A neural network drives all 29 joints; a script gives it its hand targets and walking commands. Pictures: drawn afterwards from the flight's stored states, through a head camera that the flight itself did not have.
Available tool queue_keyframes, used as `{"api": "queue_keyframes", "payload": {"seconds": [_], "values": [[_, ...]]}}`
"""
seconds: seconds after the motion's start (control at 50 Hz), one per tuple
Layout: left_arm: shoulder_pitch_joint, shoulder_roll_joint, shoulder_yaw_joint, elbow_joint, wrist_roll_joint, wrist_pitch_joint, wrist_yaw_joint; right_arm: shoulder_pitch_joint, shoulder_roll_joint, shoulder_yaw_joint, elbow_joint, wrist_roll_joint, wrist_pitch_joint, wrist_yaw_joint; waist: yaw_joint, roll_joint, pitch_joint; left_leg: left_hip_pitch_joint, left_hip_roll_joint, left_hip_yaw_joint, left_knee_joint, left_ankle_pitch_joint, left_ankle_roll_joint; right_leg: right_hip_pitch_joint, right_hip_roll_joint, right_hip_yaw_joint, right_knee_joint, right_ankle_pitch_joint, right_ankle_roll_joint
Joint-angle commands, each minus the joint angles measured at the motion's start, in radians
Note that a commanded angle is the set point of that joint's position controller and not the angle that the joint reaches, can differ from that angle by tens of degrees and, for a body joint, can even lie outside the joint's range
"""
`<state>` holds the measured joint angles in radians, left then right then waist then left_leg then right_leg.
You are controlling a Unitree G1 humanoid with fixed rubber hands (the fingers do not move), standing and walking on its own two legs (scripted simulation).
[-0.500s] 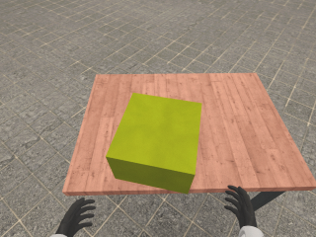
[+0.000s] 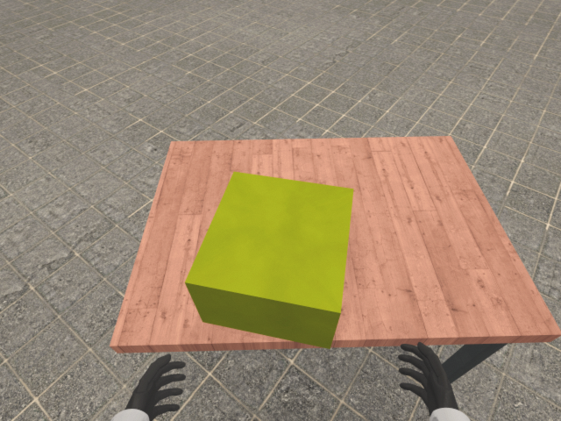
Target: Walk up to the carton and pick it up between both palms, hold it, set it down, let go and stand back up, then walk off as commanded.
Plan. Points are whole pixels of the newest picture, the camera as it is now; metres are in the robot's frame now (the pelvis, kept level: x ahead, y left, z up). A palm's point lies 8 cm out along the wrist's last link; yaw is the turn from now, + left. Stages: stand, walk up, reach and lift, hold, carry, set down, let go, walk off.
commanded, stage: set down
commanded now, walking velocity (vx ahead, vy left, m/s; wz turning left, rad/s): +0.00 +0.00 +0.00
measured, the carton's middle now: (278, 254) +0.45 +0.03 -0.13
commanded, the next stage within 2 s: let go in 0.54 s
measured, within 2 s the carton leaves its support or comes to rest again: neither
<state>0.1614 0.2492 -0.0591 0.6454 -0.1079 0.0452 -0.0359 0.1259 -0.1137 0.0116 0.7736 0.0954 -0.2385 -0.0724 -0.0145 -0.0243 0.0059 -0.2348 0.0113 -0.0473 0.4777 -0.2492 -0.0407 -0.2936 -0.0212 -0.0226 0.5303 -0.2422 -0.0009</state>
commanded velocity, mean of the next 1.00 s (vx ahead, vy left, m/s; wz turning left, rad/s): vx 0.00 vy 0.00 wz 0.00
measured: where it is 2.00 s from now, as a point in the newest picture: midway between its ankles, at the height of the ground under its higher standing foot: outside the picture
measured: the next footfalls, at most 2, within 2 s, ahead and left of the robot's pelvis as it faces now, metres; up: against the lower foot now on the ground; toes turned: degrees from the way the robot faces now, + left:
none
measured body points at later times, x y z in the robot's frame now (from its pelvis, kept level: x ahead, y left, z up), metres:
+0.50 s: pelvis +0.00 +0.00 +0.00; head +0.01 +0.00 +0.45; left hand +0.16 +0.22 -0.10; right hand +0.18 -0.21 -0.08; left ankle +0.00 +0.15 -0.74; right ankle +0.02 -0.11 -0.74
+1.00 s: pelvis +0.00 +0.00 +0.00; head +0.00 +0.00 +0.45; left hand +0.16 +0.23 -0.09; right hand +0.17 -0.21 -0.09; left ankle +0.00 +0.15 -0.74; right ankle +0.02 -0.11 -0.74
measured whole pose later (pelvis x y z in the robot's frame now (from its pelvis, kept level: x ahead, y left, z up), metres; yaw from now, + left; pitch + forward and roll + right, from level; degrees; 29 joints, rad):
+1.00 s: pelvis +0.00 +0.00 +0.00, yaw +0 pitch -1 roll +1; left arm 0.20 0.23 -0.04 0.58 -0.08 0.11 0.00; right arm 0.13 -0.13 0.00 0.77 0.07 -0.22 -0.03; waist -0.01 -0.02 0.01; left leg -0.20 0.01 -0.05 0.44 -0.22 -0.04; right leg -0.27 -0.02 -0.02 0.50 -0.22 0.00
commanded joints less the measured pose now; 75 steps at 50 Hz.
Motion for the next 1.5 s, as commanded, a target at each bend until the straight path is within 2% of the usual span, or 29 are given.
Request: {"api": "queue_keyframes", "payload": {"seconds": [0.0,0.04,0.14,0.18,0.22,0.26,0.44,0.54,0.6,0.66,0.76,0.84,1.04,1.06,1.08,1.1,1.12,1.16,1.2,1.22,1.24,1.26,1.28,1.34,1.36,1.38,1.42,1.46,1.48], "values": [[-0.11,0.114,0.118,-0.166,0.017,-0.007,0.009,-0.06,-0.11,-0.083,-0.142,-0.117,-0.038,-0.003,0.019,0.022,-0.072,0.063,-0.04,0.127,-0.123,0.115,0.011,0.295,0.046,0.008,-0.185,0.066,0.011],[-0.088,0.089,0.124,-0.183,0.055,0.008,0.025,-0.111,-0.139,-0.094,-0.088,-0.125,-0.038,0.024,0.022,0.077,-0.083,0.132,-0.039,0.122,-0.119,0.199,-0.007,0.275,0.06,0.0,-0.172,0.122,0.004],[-0.081,0.148,0.168,-0.283,0.042,-0.026,0.017,-0.042,-0.105,-0.065,-0.186,-0.109,-0.055,0.013,0.046,0.009,-0.134,0.12,-0.052,0.119,-0.107,0.256,0.018,0.314,0.041,0.022,-0.173,0.214,0.024],[-0.032,0.114,0.161,-0.225,0.047,-0.018,0.008,-0.005,-0.115,-0.068,-0.138,-0.112,-0.079,0.007,0.011,0.021,-0.14,0.163,-0.057,0.11,-0.105,0.303,0.014,0.317,0.047,0.01,-0.168,0.277,0.028],[-0.01,0.076,0.149,-0.177,0.078,0.022,0.023,-0.044,-0.154,-0.046,-0.053,-0.117,-0.061,0.033,0.032,0.021,-0.103,0.185,-0.05,0.13,-0.102,0.297,-0.003,0.278,0.062,0.007,-0.184,0.211,0.017],[-0.003,0.115,0.179,-0.285,0.041,-0.029,0.012,0.023,-0.109,-0.057,-0.179,-0.125,-0.09,0.011,0.007,-0.014,-0.165,0.196,-0.058,0.12,-0.085,0.344,0.014,0.324,0.037,0.006,-0.177,0.332,0.031],[-0.029,0.129,0.17,-0.27,0.04,-0.016,0.006,-0.024,-0.104,-0.055,-0.188,-0.126,-0.088,0.011,0.013,0.007,-0.1,0.17,-0.05,0.134,-0.104,0.191,0.032,0.252,0.027,0.008,-0.202,0.16,0.022],[-0.043,0.119,0.125,-0.269,-0.002,-0.033,0.009,-0.015,-0.055,-0.053,-0.211,-0.121,-0.07,0.006,-0.029,-0.013,-0.054,0.151,-0.041,0.127,-0.118,0.124,0.049,0.229,0.012,0.026,-0.22,0.145,0.023],[-0.031,0.09,0.124,-0.219,0.041,0.014,0.02,-0.053,-0.111,-0.048,-0.1,-0.132,-0.053,0.025,0.005,0.015,-0.06,0.143,-0.033,0.122,-0.136,0.133,0.039,0.242,0.042,0.01,-0.211,0.096,0.008],[-0.049,0.125,0.127,-0.3,0.03,0.0,0.018,-0.044,-0.111,-0.068,-0.161,-0.13,-0.053,0.02,-0.019,-0.021,-0.077,0.154,-0.036,0.125,-0.11,0.188,0.042,0.248,0.034,0.007,-0.204,0.174,0.027],[-0.033,0.101,0.119,-0.319,0.044,0.031,0.032,-0.029,-0.125,-0.092,-0.148,-0.137,-0.031,0.033,0.007,0.031,-0.052,0.143,-0.027,0.123,-0.132,0.156,0.029,0.25,0.035,0.0,-0.201,0.119,0.007],[-0.071,0.112,0.119,-0.3,0.032,0.032,0.034,-0.051,-0.124,-0.09,-0.145,-0.143,-0.015,0.032,-0.009,-0.037,-0.06,0.137,-0.03,0.124,-0.129,0.102,0.051,0.229,0.029,0.012,-0.216,0.1,0.017],[-0.072,0.101,0.109,-0.304,0.055,0.059,0.045,-0.068,-0.162,-0.085,-0.148,-0.144,-0.002,0.042,-0.007,0.018,-0.049,0.115,-0.033,0.134,-0.13,0.066,0.046,0.258,0.032,0.014,-0.203,0.087,0.012],[0.059,0.226,0.197,-0.164,0.144,-0.042,0.047,0.0,-0.348,-0.075,-0.095,-0.156,0.081,0.037,0.061,0.057,-0.14,0.005,0.064,-0.015,-0.022,0.274,0.082,0.229,-0.069,0.049,-0.101,0.243,-0.003],[0.118,0.229,0.171,-0.138,0.13,-0.066,0.044,0.003,-0.345,-0.089,-0.08,-0.146,0.124,0.034,0.063,0.006,-0.211,0.061,0.062,-0.017,0.002,0.249,0.083,0.241,-0.094,0.064,-0.099,0.291,0.012],[0.083,0.217,0.164,-0.116,0.15,-0.085,0.042,-0.006,-0.322,-0.072,-0.081,-0.136,0.142,0.045,0.046,-0.007,-0.192,0.06,0.092,-0.014,-0.026,0.224,0.067,0.254,-0.095,0.055,-0.081,0.285,-0.017],[0.07,0.191,0.161,-0.116,0.145,-0.093,0.042,0.018,-0.338,-0.078,-0.073,-0.131,0.151,0.05,0.043,0.105,-0.137,0.034,0.074,-0.016,-0.018,0.16,0.064,0.2,-0.1,0.092,-0.094,0.255,-0.022],[0.078,0.208,0.159,-0.108,0.14,-0.093,0.041,0.005,-0.307,-0.074,-0.063,-0.144,0.177,0.05,0.021,0.008,-0.128,0.031,0.074,-0.014,-0.009,0.117,0.062,0.167,-0.089,0.071,-0.117,0.165,-0.026],[0.069,0.248,0.151,-0.089,0.124,-0.097,0.042,-0.044,-0.354,-0.062,-0.05,-0.155,0.195,0.069,0.034,0.056,-0.064,0.009,0.076,-0.021,-0.007,0.095,0.061,0.119,-0.084,0.095,-0.123,0.072,-0.021],[0.093,0.253,0.15,-0.077,0.134,-0.1,0.049,0.011,-0.343,-0.063,-0.042,-0.133,0.188,0.073,-0.001,0.048,-0.096,0.031,0.085,-0.031,-0.018,0.089,0.056,0.133,-0.088,0.101,-0.132,0.109,-0.025],[0.072,0.239,0.142,-0.085,0.124,-0.101,0.046,0.006,-0.332,-0.052,-0.027,-0.138,0.18,0.075,0.019,0.064,-0.093,0.031,0.074,-0.036,-0.005,0.103,0.056,0.118,-0.097,0.108,-0.137,0.089,-0.022],[0.05,0.225,0.128,-0.097,0.114,-0.101,0.037,0.047,-0.355,-0.054,0.012,-0.128,0.183,0.068,0.012,-0.001,-0.07,0.041,0.064,-0.038,-0.013,0.077,0.054,0.081,-0.092,0.119,-0.157,0.012,-0.028],[0.079,0.266,0.144,-0.083,0.121,-0.111,0.04,-0.05,-0.386,-0.069,-0.025,-0.142,0.186,0.071,0.03,0.055,-0.06,0.025,0.086,-0.032,-0.016,0.086,0.063,0.101,-0.098,0.107,-0.157,0.032,-0.02],[0.088,0.274,0.143,-0.054,0.123,-0.111,0.033,-0.046,-0.449,-0.071,0.008,-0.125,0.187,0.075,0.043,0.071,-0.069,-0.023,0.074,-0.052,-0.036,0.036,0.067,0.142,-0.086,0.116,-0.168,0.04,-0.015],[0.069,0.262,0.128,-0.049,0.12,-0.104,0.036,-0.04,-0.398,-0.062,0.012,-0.125,0.189,0.077,0.015,0.029,-0.078,0.026,0.072,-0.045,-0.057,0.021,0.054,0.112,-0.094,0.105,-0.156,-0.015,-0.025],[0.059,0.256,0.12,-0.054,0.11,-0.108,0.028,-0.034,-0.436,-0.062,0.019,-0.133,0.187,0.073,0.004,0.089,-0.107,0.048,0.063,-0.044,-0.047,0.072,0.058,0.121,-0.089,0.125,-0.157,0.011,-0.025],[0.061,0.278,0.116,-0.02,0.124,-0.108,0.033,-0.029,-0.446,-0.066,0.032,-0.128,0.183,0.079,-0.005,0.064,-0.097,0.073,0.083,-0.067,-0.055,0.034,0.055,0.099,-0.077,0.129,-0.162,0.023,-0.022],[0.119,0.293,0.118,0.01,0.105,-0.107,0.028,0.0,-0.437,-0.053,0.054,-0.116,0.183,0.073,0.018,0.023,-0.056,0.032,0.095,-0.071,-0.05,0.072,0.062,0.129,-0.08,0.112,-0.16,0.064,-0.012],[0.122,0.269,0.107,0.002,0.11,-0.113,0.03,-0.037,-0.438,-0.054,0.035,-0.127,0.19,0.077,0.033,0.061,-0.056,0.044,0.096,-0.073,-0.064,0.079,0.065,0.109,-0.082,0.107,-0.158,0.041,-0.025]]}}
